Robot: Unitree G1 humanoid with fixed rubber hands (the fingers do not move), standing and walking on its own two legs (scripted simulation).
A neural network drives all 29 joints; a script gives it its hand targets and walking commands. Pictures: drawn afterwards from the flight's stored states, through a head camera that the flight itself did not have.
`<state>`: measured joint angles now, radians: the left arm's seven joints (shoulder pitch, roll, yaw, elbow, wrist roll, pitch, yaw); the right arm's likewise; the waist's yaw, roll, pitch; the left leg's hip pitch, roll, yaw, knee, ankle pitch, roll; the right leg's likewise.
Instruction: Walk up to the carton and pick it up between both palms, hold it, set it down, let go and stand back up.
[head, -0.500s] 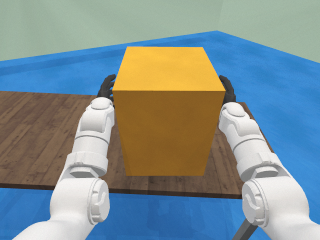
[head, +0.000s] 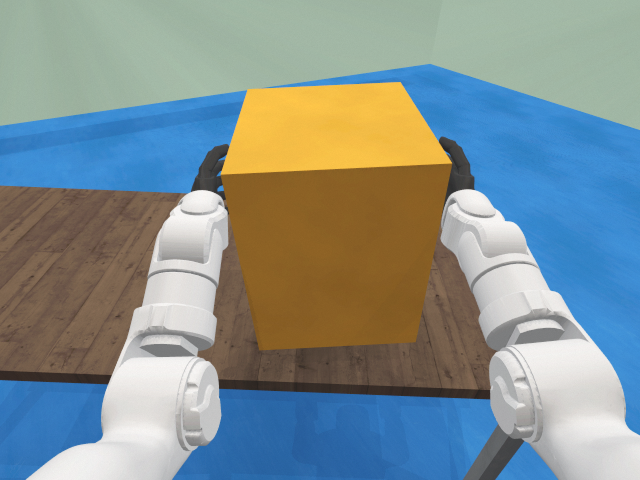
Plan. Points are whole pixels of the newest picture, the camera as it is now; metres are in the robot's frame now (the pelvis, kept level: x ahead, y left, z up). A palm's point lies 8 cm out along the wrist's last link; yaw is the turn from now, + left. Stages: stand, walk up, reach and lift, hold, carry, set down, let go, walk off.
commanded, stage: reach and lift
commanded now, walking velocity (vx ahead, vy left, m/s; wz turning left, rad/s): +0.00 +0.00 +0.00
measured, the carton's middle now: (330, 214) +0.44 +0.01 +0.17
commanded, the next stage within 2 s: hold in 0.18 s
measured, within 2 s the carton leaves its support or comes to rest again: neither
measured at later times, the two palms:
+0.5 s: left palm (204, 193) +0.38 +0.17 +0.23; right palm (462, 184) +0.39 -0.14 +0.25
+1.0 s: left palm (202, 187) +0.37 +0.16 +0.25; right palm (471, 174) +0.38 -0.14 +0.27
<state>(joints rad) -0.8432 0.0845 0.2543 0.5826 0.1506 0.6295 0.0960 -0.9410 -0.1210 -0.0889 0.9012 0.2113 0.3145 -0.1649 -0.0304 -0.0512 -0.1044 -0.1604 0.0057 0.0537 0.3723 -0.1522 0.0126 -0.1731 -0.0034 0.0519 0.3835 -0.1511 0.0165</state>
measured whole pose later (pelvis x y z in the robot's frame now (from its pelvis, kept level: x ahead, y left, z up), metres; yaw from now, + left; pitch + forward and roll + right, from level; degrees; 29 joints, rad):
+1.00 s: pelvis +0.00 +0.00 +0.00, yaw +0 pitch -3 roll +0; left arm -0.84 0.08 0.25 0.49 0.15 0.78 0.09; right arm -0.99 -0.16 -0.05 0.84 0.28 0.49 -0.19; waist -0.04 -0.05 -0.17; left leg -0.16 0.01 0.05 0.37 -0.15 0.01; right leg -0.17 0.00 0.05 0.38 -0.15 0.02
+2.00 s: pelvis +0.00 +0.00 +0.00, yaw +0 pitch -3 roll +0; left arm -0.85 0.08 0.25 0.49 0.15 0.78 0.09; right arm -1.00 -0.16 -0.05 0.84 0.29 0.52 -0.20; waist -0.05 -0.04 -0.18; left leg -0.16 0.01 0.05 0.37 -0.15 0.01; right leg -0.17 0.00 0.05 0.38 -0.15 0.02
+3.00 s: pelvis +0.00 +0.00 +0.00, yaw +0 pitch -3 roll +0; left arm -0.85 0.08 0.25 0.49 0.15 0.78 0.09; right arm -1.00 -0.16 -0.05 0.83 0.29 0.53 -0.20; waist -0.05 -0.04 -0.19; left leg -0.16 0.01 0.05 0.37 -0.15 0.01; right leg -0.17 0.00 0.05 0.38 -0.15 0.02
